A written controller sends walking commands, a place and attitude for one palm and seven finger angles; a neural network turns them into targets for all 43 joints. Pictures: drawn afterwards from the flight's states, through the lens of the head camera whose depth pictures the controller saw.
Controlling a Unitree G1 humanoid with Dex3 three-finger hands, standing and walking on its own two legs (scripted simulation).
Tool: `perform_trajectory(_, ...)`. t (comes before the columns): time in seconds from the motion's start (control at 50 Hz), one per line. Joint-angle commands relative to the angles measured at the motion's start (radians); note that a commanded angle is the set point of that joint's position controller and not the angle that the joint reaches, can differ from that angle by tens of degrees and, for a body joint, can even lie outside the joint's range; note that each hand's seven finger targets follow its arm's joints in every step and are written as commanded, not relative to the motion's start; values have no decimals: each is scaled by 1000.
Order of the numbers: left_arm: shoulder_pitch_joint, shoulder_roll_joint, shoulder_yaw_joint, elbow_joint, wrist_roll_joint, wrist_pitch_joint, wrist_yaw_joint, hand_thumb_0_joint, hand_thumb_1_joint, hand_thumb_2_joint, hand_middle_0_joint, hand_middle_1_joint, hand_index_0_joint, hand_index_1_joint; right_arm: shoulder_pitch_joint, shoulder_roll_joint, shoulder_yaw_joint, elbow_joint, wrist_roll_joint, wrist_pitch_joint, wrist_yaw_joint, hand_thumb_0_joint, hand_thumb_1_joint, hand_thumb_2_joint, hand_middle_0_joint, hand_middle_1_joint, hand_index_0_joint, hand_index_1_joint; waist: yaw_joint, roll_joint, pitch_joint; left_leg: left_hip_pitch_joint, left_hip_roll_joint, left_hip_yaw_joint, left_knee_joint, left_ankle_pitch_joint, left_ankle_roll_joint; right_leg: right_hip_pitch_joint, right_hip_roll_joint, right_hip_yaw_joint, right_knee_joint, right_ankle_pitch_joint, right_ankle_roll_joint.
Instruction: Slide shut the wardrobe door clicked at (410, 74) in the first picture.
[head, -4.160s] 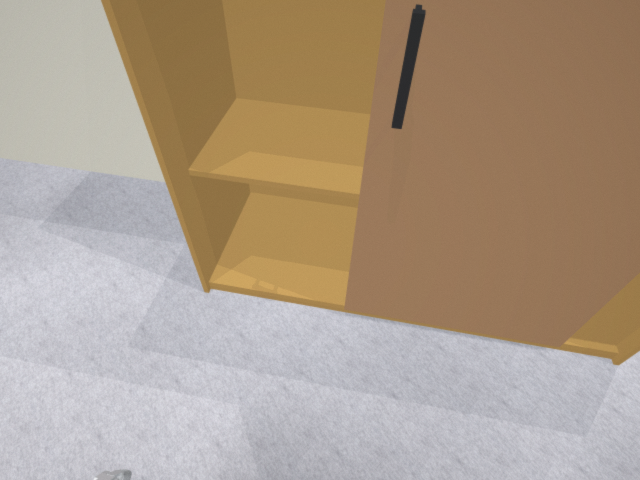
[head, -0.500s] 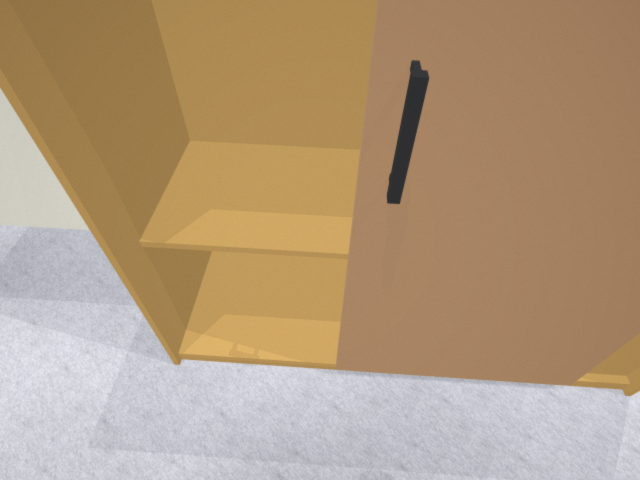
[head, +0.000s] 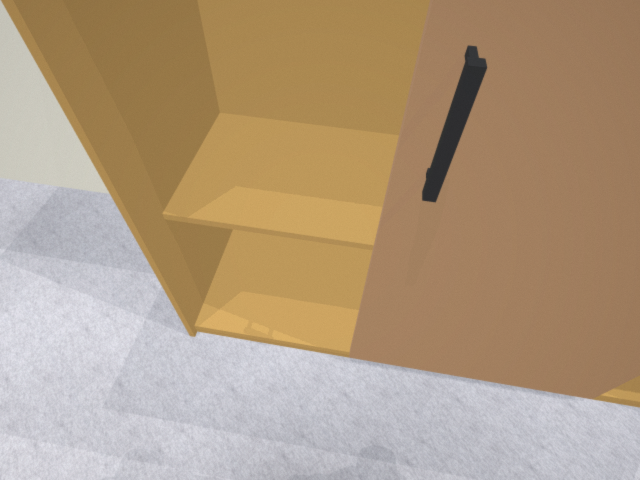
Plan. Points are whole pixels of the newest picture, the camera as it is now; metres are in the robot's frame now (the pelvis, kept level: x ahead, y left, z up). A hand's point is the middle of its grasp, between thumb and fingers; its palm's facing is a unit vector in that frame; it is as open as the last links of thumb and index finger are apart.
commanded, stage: come to a stop and stand still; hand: right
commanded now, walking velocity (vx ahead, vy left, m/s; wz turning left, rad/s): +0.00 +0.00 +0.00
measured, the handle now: (448, 131) +0.52 -0.11 +0.17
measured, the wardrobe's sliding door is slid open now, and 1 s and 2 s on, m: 0.51 0.51 0.51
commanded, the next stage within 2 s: look again from close up in 0.26 s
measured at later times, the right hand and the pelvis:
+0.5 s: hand out of the picture -0.01 -0.16 -0.17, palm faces +0.06 +0.98 -0.20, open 7.3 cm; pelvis -0.01 +0.01 +0.01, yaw -1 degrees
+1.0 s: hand out of the picture -0.05 -0.15 -0.17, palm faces +0.07 +0.99 -0.15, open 7.4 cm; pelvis -0.02 +0.00 +0.01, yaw -1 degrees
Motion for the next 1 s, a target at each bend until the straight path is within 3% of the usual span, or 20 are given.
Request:
perform_trajectory(0.0,47,52,1,-72,-4,-30,1,0,900,900,-200,-300,-200,-300,91,-106,-11,-33,8,-35,-10,0,-900,-900,200,300,200,300,-7,169,-158,189,235,-167,-90,589,103,-46,5,-3,-4,22,-3)
perform_trajectory(0.02,57,42,-2,-58,-1,-30,0,0,900,900,-200,-300,-200,-300,66,-110,-8,-37,10,-28,-10,0,-900,-900,200,300,200,300,2,81,-122,129,202,-133,-78,465,85,3,0,-1,-68,141,-6)
perform_trajectory(0.06,35,70,-7,-55,3,-36,-1,0,900,900,-200,-300,-200,-300,75,-97,-6,-39,9,-20,-6,0,-900,-900,200,300,200,300,-24,-61,-12,55,126,-100,-48,352,41,-17,-56,62,-105,372,-22)
perform_trajectory(0.08,30,76,-8,-56,2,-37,3,0,900,900,-200,-300,-200,-300,88,-98,-6,-33,8,-21,-4,0,-900,-900,200,300,200,300,-29,-60,-7,67,117,-97,-45,358,35,-25,-65,66,-100,415,-25)
perform_trajectory(0.14,30,88,-5,-62,-3,-33,6,0,900,900,-200,-300,-200,-300,98,-106,-7,-28,8,-26,-2,0,-900,-900,200,300,200,300,-22,61,-42,109,129,-102,-63,442,32,-12,-52,52,-95,359,-21)
perform_trajectory(0.16,28,92,-5,-63,-3,-32,6,0,900,900,-200,-300,-200,-300,93,-106,-7,-34,9,-26,-1,0,-900,-900,200,300,200,300,-20,64,-37,107,133,-106,-73,423,32,-11,-48,49,-104,320,-19)
perform_trajectory(0.26,-4,95,-9,-64,0,-29,2,0,900,900,-200,-300,-200,-300,76,-105,-6,-44,9,-23,1,0,-900,-900,200,300,200,300,-22,21,20,69,121,-114,-117,243,28,-17,-45,64,-157,262,-22)
perform_trajectory(0.36,-8,102,-13,-63,-2,-30,-1,0,900,900,-200,-300,-200,-300,88,-107,-5,-45,9,-23,3,0,-900,-900,200,300,200,300,-25,45,21,73,123,-120,-155,148,26,-18,-38,66,-183,215,-25)
perform_trajectory(0.58,30,81,-21,-29,-5,-34,-2,0,900,900,-200,-300,-200,-300,152,-84,-1,-27,12,-26,2,0,-900,-900,200,300,200,300,-33,37,26,86,123,-115,-179,79,28,-37,-35,72,-209,187,-29)
perform_trajectory(0.68,54,68,-23,-18,-6,-32,-2,0,900,900,-200,-300,-200,-300,174,-69,0,-23,11,-21,1,0,-900,-900,200,300,200,300,-37,25,61,65,117,-115,-187,-6,26,-75,-33,77,-224,120,-31)
perform_trajectory(0.72,63,62,-22,-16,-6,-32,-2,0,900,900,-200,-300,-200,-300,184,-64,-1,-20,10,-21,0,0,-900,-900,200,300,200,300,-39,46,58,70,115,-110,-188,-10,25,-81,-34,81,-224,113,-34)
perform_trajectory(0.8,80,55,-23,-12,-5,-36,0,0,900,900,-200,-300,-200,-300,194,-49,-1,-20,10,-21,-1,0,-900,-900,200,300,200,300,-39,13,48,75,116,-106,-169,8,27,-89,-37,86,-230,117,-37)
perform_trajectory(0.98,88,46,-21,-15,-6,-42,2,0,900,900,-200,-300,-200,-300,207,-32,-1,-21,8,-19,-3,0,-900,-900,200,300,200,300,-46,10,58,84,110,-93,-137,63,25,-109,-45,100,-243,124,-42)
